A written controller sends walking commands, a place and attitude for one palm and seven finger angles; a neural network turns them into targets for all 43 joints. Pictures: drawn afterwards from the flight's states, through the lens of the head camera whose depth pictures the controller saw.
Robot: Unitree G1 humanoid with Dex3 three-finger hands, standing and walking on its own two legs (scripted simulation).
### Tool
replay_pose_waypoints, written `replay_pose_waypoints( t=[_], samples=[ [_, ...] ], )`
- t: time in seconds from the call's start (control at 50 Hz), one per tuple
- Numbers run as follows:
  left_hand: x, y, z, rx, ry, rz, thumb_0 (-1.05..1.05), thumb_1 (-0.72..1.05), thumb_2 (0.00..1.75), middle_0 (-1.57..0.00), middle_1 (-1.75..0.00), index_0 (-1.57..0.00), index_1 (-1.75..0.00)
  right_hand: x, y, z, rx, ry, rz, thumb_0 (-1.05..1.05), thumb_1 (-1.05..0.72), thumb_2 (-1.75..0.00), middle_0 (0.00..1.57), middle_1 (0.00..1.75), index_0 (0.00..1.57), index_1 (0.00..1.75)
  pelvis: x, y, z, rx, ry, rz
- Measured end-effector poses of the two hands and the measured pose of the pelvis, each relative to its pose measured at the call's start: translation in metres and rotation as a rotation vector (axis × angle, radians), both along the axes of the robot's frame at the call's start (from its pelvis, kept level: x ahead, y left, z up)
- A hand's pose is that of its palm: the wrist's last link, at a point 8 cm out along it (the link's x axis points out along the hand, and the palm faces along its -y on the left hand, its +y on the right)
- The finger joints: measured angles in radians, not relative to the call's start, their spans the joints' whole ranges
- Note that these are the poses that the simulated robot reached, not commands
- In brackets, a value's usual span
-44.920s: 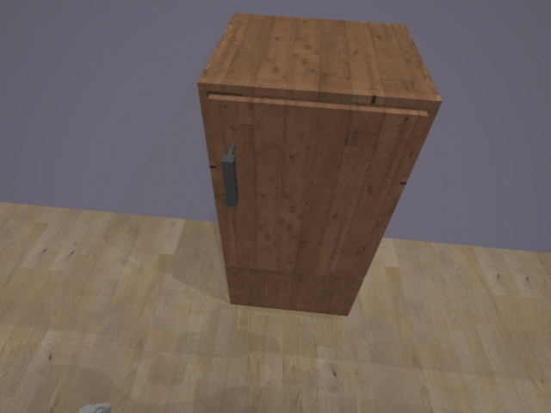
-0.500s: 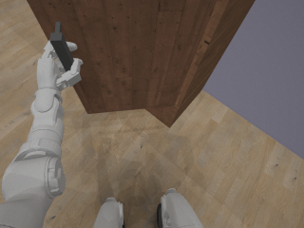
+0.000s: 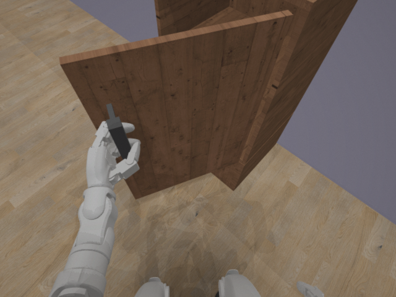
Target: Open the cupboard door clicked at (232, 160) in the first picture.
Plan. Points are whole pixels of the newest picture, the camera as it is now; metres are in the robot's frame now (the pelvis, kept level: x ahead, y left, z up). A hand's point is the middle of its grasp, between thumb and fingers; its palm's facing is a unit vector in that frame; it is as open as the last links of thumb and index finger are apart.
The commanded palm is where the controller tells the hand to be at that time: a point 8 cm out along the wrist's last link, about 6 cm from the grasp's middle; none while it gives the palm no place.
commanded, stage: pull the door open along its arc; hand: left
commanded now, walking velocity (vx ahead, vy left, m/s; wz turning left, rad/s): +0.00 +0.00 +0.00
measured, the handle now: (120, 135) +0.43 +0.16 +0.04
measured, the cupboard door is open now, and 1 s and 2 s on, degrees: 65 87 90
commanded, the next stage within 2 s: open thumb and fingers to let go in 0.56 s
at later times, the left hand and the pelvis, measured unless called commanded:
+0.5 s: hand (174, 204) +0.29 +0.05 +0.04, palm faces +0.37 -0.93 -0.04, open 6.4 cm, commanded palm +0.22 +0.09 +0.03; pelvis +0.00 -0.04 +0.00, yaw +4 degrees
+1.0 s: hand (176, 208) +0.28 +0.04 +0.03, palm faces +0.42 -0.91 -0.03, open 8.8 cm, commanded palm +0.23 +0.07 +0.03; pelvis -0.01 -0.05 -0.01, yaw +5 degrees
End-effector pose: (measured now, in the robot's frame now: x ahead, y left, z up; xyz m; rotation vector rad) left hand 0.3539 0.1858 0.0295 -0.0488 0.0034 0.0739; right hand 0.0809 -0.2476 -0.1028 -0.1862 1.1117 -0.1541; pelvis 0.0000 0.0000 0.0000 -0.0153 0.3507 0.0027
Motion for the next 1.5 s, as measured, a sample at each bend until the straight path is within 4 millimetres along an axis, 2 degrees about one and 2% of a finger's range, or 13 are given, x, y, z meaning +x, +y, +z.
replay_pose_waypoints(
  t=[0.1,0.18,0.26,0.32,0.42,0.62,0.72,0.82,0.94,1.14,1.22,1.34,1.5],
  samples=[
    [-0.035,-0.026,0.000,-0.040,0.002,0.136,0.03,0.64,0.73,-0.32,-1.31,-0.35,-1.29,0.044,0.010,0.006,0.022,-0.117,0.081,0.01,-0.90,-0.90,0.20,0.30,0.20,0.30,0.000,-0.004,0.001,0.011,-0.022,0.005],
    [-0.056,-0.044,0.001,-0.022,0.001,0.221,0.02,0.63,0.74,-0.33,-1.29,-0.34,-1.28,0.073,0.018,0.009,0.042,-0.189,0.143,0.01,-0.90,-0.90,0.20,0.30,0.20,0.30,-0.001,-0.010,-0.002,0.017,-0.037,0.016],
    [-0.070,-0.060,0.002,0.011,0.005,0.304,0.02,0.63,0.75,-0.34,-1.27,-0.34,-1.29,0.091,0.024,0.008,0.061,-0.230,0.188,0.01,-0.90,-0.90,0.20,0.30,0.20,0.30,-0.002,-0.017,-0.004,0.022,-0.047,0.029],
    [-0.078,-0.069,0.004,0.032,0.015,0.343,0.02,0.63,0.75,-0.34,-1.27,-0.33,-1.29,0.097,0.026,0.007,0.073,-0.243,0.205,0.01,-0.90,-0.90,0.20,0.30,0.20,0.30,-0.002,-0.024,-0.004,0.025,-0.053,0.037],
    [-0.093,-0.085,0.007,0.057,0.042,0.345,0.02,0.64,0.74,-0.32,-1.27,-0.33,-1.31,0.095,0.021,0.005,0.087,-0.244,0.203,0.01,-0.90,-0.90,0.20,0.30,0.20,0.30,0.001,-0.033,-0.002,0.030,-0.069,0.047],
    [-0.120,-0.114,0.009,0.079,0.073,0.271,0.02,0.63,0.72,-0.30,-1.30,-0.36,-1.33,0.089,-0.004,0.006,0.071,-0.264,0.191,0.01,-0.90,-0.90,0.20,0.30,0.20,0.30,0.004,-0.049,0.001,0.042,-0.087,0.063],
    [-0.119,-0.117,0.007,0.084,0.059,0.298,0.01,0.63,0.75,-0.32,-1.32,-0.36,-1.34,0.094,-0.012,0.003,0.051,-0.287,0.209,0.01,-0.90,-0.90,0.20,0.30,0.20,0.30,-0.001,-0.053,-0.003,0.044,-0.085,0.074],
    [-0.112,-0.111,0.004,0.075,0.055,0.347,0.00,0.59,0.76,-0.35,-1.32,-0.37,-1.33,0.097,-0.013,-0.002,0.049,-0.294,0.222,0.01,-0.90,-0.90,0.20,0.30,0.20,0.30,-0.007,-0.055,-0.007,0.047,-0.076,0.078],
    [-0.115,-0.106,0.006,0.075,0.053,0.357,0.01,0.40,0.68,-0.36,-1.30,-0.38,-1.30,0.094,-0.006,-0.003,0.065,-0.295,0.224,0.01,-0.90,-0.90,0.20,0.30,0.20,0.30,-0.011,-0.053,-0.007,0.048,-0.077,0.079],
    [-0.115,-0.102,0.005,0.073,0.029,0.332,0.00,-0.17,0.44,-0.33,-1.23,-0.33,-1.23,0.080,0.005,-0.005,0.059,-0.279,0.225,0.01,-0.90,-0.90,0.20,0.30,0.20,0.30,-0.018,-0.042,-0.009,0.036,-0.082,0.077],
    [-0.113,-0.101,0.005,0.072,0.030,0.318,0.00,-0.33,0.37,-0.31,-1.17,-0.31,-1.17,0.076,0.009,-0.005,0.054,-0.275,0.219,0.01,-0.90,-0.90,0.20,0.30,0.20,0.30,-0.020,-0.036,-0.010,0.030,-0.084,0.074],
    [-0.112,-0.100,0.006,0.076,0.037,0.291,0.00,-0.45,0.32,-0.27,-0.98,-0.28,-0.98,0.072,0.018,-0.001,0.054,-0.282,0.214,0.01,-0.90,-0.90,0.20,0.30,0.20,0.30,-0.021,-0.028,-0.009,0.022,-0.090,0.068],
    [-0.109,-0.099,0.006,0.069,0.041,0.258,-0.01,-0.49,0.30,-0.28,-0.67,-0.28,-0.69,0.074,0.030,0.002,0.058,-0.291,0.225,0.01,-0.90,-0.90,0.20,0.30,0.20,0.30,-0.023,-0.020,-0.008,0.016,-0.095,0.063]
  ],
)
